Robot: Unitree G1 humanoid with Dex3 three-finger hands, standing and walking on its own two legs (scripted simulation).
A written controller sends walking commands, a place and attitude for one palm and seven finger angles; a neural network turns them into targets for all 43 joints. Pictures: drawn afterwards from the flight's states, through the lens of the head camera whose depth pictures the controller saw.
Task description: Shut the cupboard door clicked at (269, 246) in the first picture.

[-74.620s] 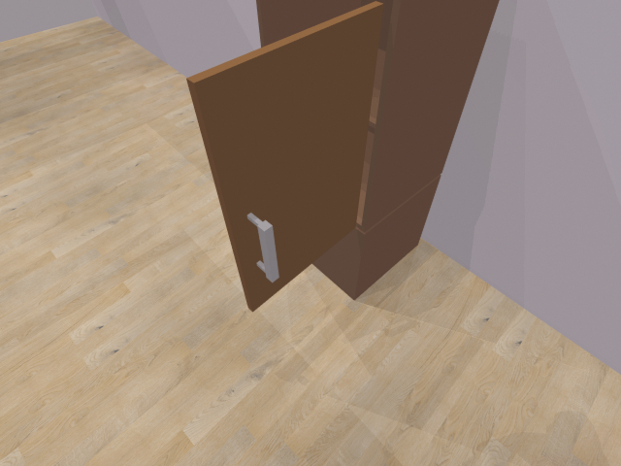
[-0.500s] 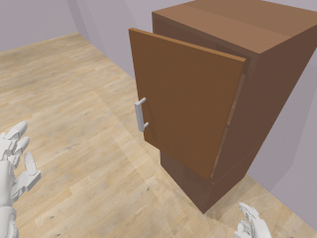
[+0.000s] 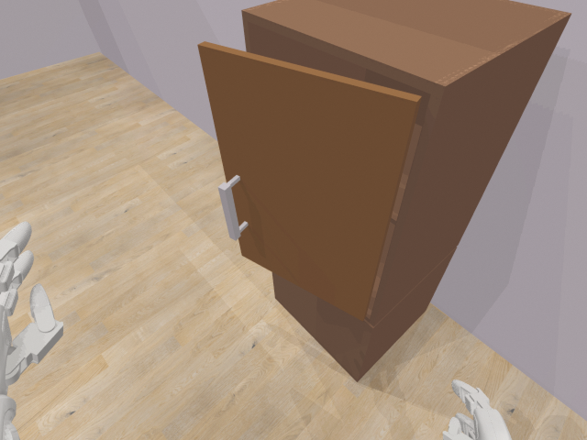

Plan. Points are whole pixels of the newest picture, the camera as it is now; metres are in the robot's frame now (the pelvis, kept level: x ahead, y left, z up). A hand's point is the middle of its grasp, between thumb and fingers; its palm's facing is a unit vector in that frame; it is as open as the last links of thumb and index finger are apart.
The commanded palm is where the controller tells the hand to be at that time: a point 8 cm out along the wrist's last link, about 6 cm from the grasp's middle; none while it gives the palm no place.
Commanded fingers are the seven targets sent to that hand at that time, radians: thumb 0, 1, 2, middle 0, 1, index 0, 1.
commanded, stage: step back with the hand held close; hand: left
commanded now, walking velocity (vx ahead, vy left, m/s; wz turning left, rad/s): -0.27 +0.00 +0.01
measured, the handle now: (235, 208) +0.63 +0.18 -0.11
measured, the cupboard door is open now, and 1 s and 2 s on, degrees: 15 15 15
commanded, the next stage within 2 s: stop stepping back and stand still in 1.08 s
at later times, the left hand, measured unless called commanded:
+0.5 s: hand out of the picture +0.12 +0.30 +0.14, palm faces +0.49 -0.75 -0.44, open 7.4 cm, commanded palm +0.06 +0.33 +0.18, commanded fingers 0.00 0.90 0.90 -0.20 -0.30 -0.20 -0.30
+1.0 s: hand out of the picture +0.05 +0.33 +0.18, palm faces +0.52 -0.79 -0.33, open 7.5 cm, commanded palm +0.00 +0.34 +0.18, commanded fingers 0.00 0.90 0.90 -0.20 -0.30 -0.20 -0.30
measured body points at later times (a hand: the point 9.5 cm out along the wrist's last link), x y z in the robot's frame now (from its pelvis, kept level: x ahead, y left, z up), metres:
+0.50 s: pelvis -0.07 +0.02 -0.02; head -0.09 +0.03 +0.43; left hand +0.09 +0.33 +0.17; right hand +0.08 -0.23 -0.09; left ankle -0.02 +0.07 -0.74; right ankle -0.02 -0.09 -0.73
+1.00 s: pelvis -0.14 +0.04 +0.00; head -0.13 +0.10 +0.45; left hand +0.02 +0.37 +0.19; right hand +0.05 -0.17 -0.05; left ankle -0.02 +0.08 -0.74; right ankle -0.31 -0.11 -0.66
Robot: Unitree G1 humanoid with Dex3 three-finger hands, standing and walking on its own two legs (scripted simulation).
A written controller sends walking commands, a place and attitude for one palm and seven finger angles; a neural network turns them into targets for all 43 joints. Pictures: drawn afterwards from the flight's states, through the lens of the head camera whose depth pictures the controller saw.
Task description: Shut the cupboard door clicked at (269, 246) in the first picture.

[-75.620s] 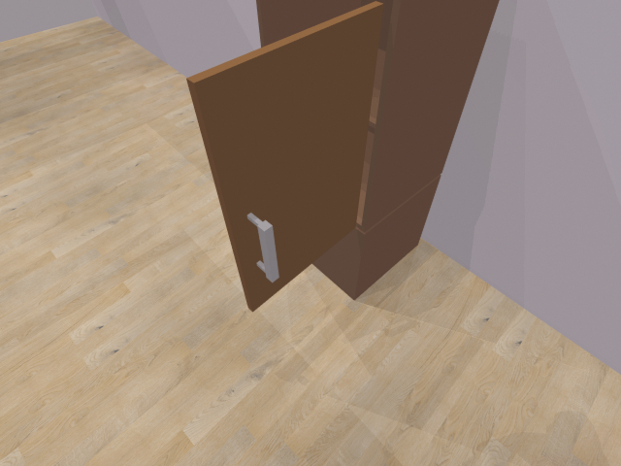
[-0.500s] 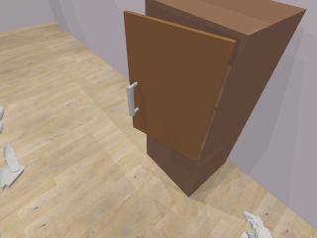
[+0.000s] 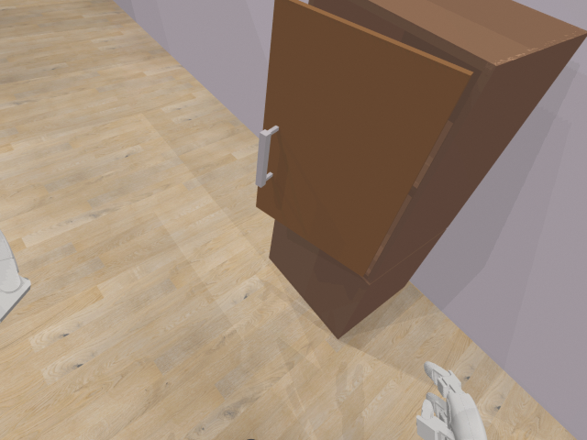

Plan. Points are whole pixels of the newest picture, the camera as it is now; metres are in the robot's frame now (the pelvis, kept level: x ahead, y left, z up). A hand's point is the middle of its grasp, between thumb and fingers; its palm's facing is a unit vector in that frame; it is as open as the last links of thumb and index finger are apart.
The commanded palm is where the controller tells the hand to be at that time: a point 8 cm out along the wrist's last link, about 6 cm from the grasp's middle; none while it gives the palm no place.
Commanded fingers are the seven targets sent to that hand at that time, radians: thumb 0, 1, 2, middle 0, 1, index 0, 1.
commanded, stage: step back with the hand held close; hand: left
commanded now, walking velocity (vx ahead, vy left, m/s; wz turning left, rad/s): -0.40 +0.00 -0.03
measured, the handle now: (267, 157) +0.77 +0.14 -0.11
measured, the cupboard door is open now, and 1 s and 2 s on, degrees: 15 15 15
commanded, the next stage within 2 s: stop stepping back and stand still in 0.08 s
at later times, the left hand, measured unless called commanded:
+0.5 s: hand out of the picture +0.09 +0.29 +0.18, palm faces +0.56 -0.80 -0.23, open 7.4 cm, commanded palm +0.04 +0.30 +0.18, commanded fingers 0.00 0.90 0.90 -0.20 -0.30 -0.20 -0.30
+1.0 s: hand out of the picture +0.08 +0.31 +0.14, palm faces +0.52 -0.78 -0.34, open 7.4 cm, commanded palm none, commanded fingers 0.00 0.90 0.90 -0.20 -0.30 -0.20 -0.30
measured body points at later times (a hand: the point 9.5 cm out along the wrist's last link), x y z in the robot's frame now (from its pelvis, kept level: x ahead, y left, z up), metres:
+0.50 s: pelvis -0.12 +0.01 -0.03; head -0.18 +0.04 +0.42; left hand +0.06 +0.33 +0.19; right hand -0.05 -0.27 -0.12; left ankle -0.08 +0.12 -0.74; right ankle -0.26 -0.09 -0.74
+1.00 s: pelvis -0.13 +0.04 -0.02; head -0.17 +0.03 +0.43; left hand +0.05 +0.35 +0.15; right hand -0.01 -0.24 -0.11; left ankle -0.07 +0.15 -0.74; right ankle -0.21 -0.08 -0.74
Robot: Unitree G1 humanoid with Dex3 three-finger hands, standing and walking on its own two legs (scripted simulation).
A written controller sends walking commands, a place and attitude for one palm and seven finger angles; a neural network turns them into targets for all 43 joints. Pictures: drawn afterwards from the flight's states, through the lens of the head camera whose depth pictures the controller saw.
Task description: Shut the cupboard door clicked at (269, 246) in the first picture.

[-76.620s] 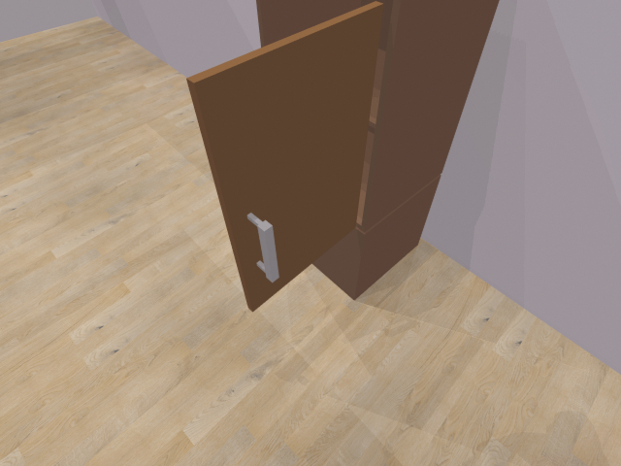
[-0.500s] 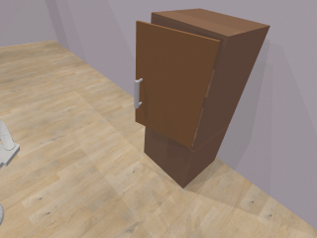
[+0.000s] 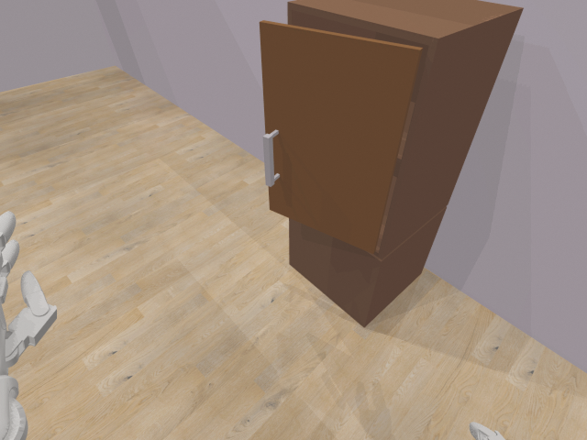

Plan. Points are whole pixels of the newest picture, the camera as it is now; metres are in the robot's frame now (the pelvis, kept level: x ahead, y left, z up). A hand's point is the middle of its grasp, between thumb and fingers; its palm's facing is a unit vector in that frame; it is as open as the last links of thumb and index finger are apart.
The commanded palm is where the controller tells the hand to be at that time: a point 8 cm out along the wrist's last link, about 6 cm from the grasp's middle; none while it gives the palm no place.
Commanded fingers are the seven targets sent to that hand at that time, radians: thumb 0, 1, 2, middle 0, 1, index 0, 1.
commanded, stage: let the arm hang, fingers relaxed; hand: left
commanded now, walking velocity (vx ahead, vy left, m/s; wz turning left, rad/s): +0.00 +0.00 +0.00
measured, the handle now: (272, 158) +0.90 +0.15 -0.09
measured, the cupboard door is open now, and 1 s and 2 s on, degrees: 15 15 15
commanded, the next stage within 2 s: look to check the result in 1.08 s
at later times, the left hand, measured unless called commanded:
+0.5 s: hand out of the picture +0.02 +0.20 -0.15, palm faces +0.03 -0.97 -0.23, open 7.2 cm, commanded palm none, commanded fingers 0.00 0.90 0.90 -0.20 -0.30 -0.20 -0.30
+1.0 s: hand out of the picture -0.02 +0.17 -0.16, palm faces +0.03 -0.99 -0.14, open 7.4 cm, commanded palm none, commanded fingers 0.00 0.90 0.90 -0.20 -0.30 -0.20 -0.30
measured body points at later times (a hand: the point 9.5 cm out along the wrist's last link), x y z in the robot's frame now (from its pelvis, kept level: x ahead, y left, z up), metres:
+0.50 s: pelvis -0.01 +0.00 +0.02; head -0.01 +0.01 +0.47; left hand +0.02 +0.25 -0.13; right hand +0.00 -0.23 -0.14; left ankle +0.06 +0.11 -0.72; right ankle -0.01 -0.11 -0.72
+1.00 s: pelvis +0.00 +0.01 +0.02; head -0.01 +0.02 +0.47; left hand -0.02 +0.22 -0.14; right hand +0.00 -0.20 -0.14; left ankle +0.06 +0.11 -0.72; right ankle -0.01 -0.11 -0.72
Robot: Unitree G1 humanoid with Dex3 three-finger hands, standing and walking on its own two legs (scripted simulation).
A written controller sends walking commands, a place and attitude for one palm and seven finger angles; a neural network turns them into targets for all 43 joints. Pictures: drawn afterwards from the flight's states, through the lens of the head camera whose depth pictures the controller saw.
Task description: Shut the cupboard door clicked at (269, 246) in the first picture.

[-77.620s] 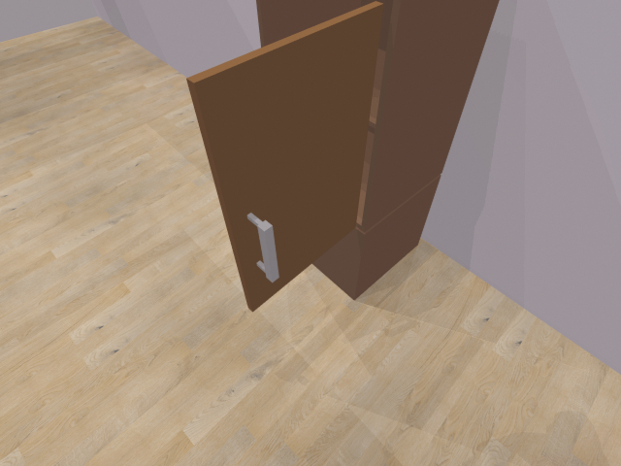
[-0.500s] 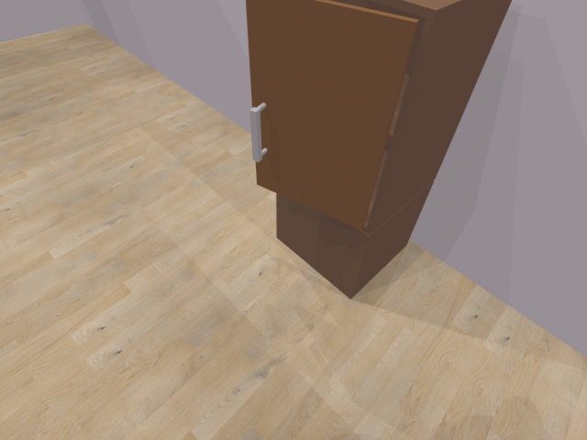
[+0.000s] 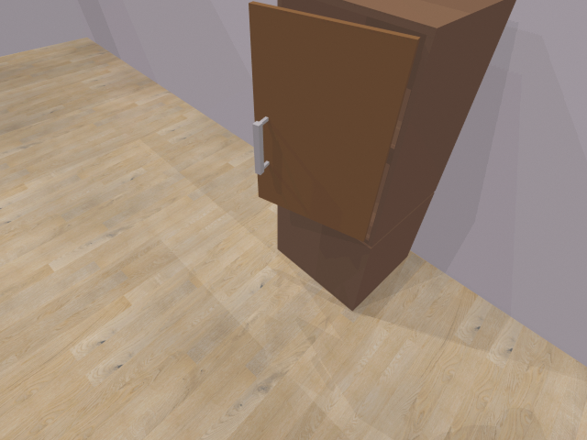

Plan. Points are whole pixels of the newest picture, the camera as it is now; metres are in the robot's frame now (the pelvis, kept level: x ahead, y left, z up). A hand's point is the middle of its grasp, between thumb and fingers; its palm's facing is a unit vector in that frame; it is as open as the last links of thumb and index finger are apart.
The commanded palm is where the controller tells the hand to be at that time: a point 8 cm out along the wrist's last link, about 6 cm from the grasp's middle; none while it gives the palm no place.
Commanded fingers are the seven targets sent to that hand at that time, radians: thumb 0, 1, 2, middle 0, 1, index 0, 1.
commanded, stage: let the arm hang, fingers relaxed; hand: left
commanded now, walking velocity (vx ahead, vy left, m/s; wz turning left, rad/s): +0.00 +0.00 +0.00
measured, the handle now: (262, 146) +0.90 +0.14 -0.11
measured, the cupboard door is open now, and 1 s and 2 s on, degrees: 15 15 15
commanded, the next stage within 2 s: look to check the result in 0.08 s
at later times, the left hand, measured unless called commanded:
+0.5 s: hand out of the picture -0.01 +0.17 -0.18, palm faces +0.02 -0.98 -0.19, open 7.4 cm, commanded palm none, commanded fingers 0.00 0.90 0.90 -0.20 -0.30 -0.20 -0.30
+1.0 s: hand out of the picture +0.02 +0.17 -0.18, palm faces +0.05 -0.98 -0.21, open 7.4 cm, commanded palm none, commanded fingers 0.00 0.90 0.90 -0.20 -0.30 -0.20 -0.30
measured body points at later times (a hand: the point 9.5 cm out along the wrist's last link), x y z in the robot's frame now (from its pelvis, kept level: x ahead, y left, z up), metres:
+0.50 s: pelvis +0.01 +0.00 +0.00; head +0.01 +0.00 +0.45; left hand -0.01 +0.22 -0.16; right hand -0.01 -0.22 -0.16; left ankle +0.05 +0.10 -0.74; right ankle -0.01 -0.12 -0.74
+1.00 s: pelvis +0.01 -0.01 +0.00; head +0.03 +0.00 +0.45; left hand +0.02 +0.22 -0.16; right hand +0.03 -0.24 -0.16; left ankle +0.05 +0.10 -0.74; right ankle -0.01 -0.12 -0.74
